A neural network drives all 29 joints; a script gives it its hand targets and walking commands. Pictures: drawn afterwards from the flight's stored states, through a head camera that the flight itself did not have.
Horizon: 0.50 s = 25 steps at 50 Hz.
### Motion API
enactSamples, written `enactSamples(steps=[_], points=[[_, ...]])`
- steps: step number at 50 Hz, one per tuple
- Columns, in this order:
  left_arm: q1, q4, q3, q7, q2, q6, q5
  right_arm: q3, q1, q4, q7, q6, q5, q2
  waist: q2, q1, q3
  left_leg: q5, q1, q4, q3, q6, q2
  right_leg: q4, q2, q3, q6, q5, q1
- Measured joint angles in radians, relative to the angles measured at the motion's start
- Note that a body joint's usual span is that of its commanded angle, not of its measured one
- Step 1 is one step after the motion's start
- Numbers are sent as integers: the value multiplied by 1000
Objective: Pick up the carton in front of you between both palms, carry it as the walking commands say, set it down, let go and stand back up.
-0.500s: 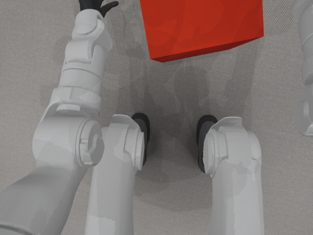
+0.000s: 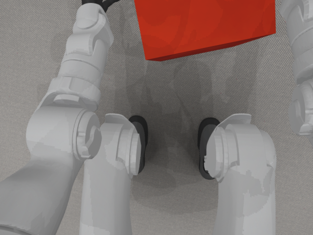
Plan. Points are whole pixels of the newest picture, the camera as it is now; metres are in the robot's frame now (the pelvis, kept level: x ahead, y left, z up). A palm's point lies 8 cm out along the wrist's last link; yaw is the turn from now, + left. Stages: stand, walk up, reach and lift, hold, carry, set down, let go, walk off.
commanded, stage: reach and lift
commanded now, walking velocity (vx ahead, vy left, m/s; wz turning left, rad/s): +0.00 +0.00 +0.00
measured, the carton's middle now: (193, 3) +0.54 -0.07 -0.25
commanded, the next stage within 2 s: none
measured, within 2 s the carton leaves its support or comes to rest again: leaves its support in 0.46 s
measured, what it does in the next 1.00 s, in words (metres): rises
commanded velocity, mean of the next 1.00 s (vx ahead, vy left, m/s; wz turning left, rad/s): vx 0.00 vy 0.00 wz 0.00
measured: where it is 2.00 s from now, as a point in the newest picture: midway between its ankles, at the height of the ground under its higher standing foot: (170, 156)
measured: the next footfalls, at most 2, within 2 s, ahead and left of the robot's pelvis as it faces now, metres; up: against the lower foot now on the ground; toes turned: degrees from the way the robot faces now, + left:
none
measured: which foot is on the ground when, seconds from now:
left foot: down 0.00-1.00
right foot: down 0.00-1.00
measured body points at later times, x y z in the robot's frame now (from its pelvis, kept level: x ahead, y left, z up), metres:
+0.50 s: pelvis +0.00 +0.00 -0.01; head +0.36 -0.07 +0.25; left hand +0.56 +0.10 -0.16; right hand +0.56 -0.21 -0.18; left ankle +0.12 +0.13 -0.34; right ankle +0.10 -0.12 -0.34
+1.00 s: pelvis -0.01 +0.01 +0.09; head +0.26 -0.05 +0.45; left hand +0.51 +0.09 +0.03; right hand +0.51 -0.21 +0.02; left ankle +0.12 +0.13 -0.34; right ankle +0.10 -0.12 -0.34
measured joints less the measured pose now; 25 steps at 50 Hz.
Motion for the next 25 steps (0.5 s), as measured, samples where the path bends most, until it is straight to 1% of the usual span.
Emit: enactSamples(steps=[8,9,10,11,13,15,18,20,22,25], points=[[-54,12,-1,-2,-27,3,12,33,-49,18,4,4,8,21,2,-7,29,23,8,-19,2,2,-3,-19,0,4,4,24,8],[-68,17,9,1,-39,5,24,34,-60,24,1,7,5,27,2,-8,35,25,11,-19,1,1,-4,-21,1,3,4,26,11],[-78,20,34,19,-49,7,43,34,-72,35,-5,13,-3,29,1,-8,42,25,15,-19,0,1,-4,-21,2,2,4,27,15],[-84,19,60,26,-55,11,63,34,-83,47,-2,19,-11,31,1,-9,47,24,19,-19,-1,0,-5,-21,3,2,3,27,18],[-89,13,112,26,-66,24,108,25,-100,65,-4,34,-35,40,0,-12,49,22,22,-16,-4,-4,-8,-17,4,2,1,26,19],[-86,0,158,14,-74,45,147,0,-103,63,-5,57,-68,49,-1,-14,42,18,18,-8,-8,-8,-14,-8,4,-1,-2,23,15],[-67,-29,200,-12,-78,82,186,-42,-73,26,6,91,-109,62,-6,-16,15,9,1,8,-19,-17,-26,8,1,-9,-9,14,-1],[-48,-50,208,-22,-76,102,194,-62,-44,-8,11,109,-125,76,-6,-17,-3,0,-5,18,-25,-23,-28,16,2,-14,-13,7,-7],[-22,-77,211,-22,-76,118,189,-72,-9,-45,9,122,-133,92,-1,-18,-25,-7,-12,24,-30,-26,-32,21,2,-18,-16,1,-14],[24,-131,202,-9,-86,130,162,-67,49,-108,-14,141,-130,113,10,-18,-60,-12,-21,25,-38,-30,-44,20,3,-20,-14,-6,-21]])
